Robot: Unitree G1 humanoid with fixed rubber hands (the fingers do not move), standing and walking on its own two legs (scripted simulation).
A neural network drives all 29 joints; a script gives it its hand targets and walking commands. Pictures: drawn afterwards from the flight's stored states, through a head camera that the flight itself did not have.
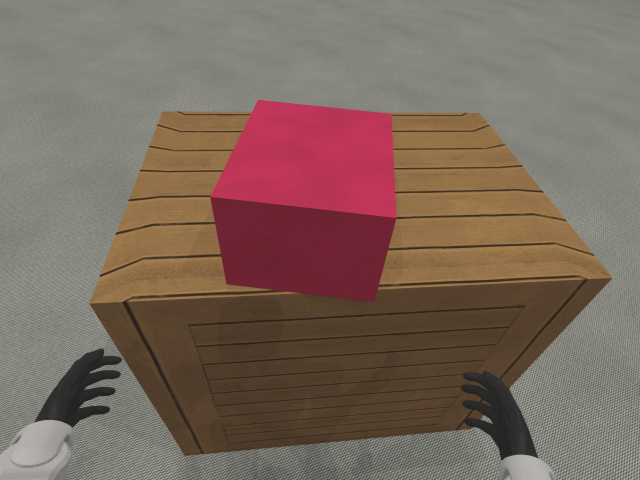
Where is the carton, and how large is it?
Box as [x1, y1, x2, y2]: [210, 100, 396, 301]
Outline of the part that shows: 258,100 210,196 226,283 373,301 396,217 391,114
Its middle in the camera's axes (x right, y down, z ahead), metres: -0.01 -0.07 +0.65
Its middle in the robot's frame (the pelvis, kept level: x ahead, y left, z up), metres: +0.53 +0.01 +0.07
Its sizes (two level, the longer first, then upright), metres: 0.277 0.238 0.180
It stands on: a pedestal, 0.75 m high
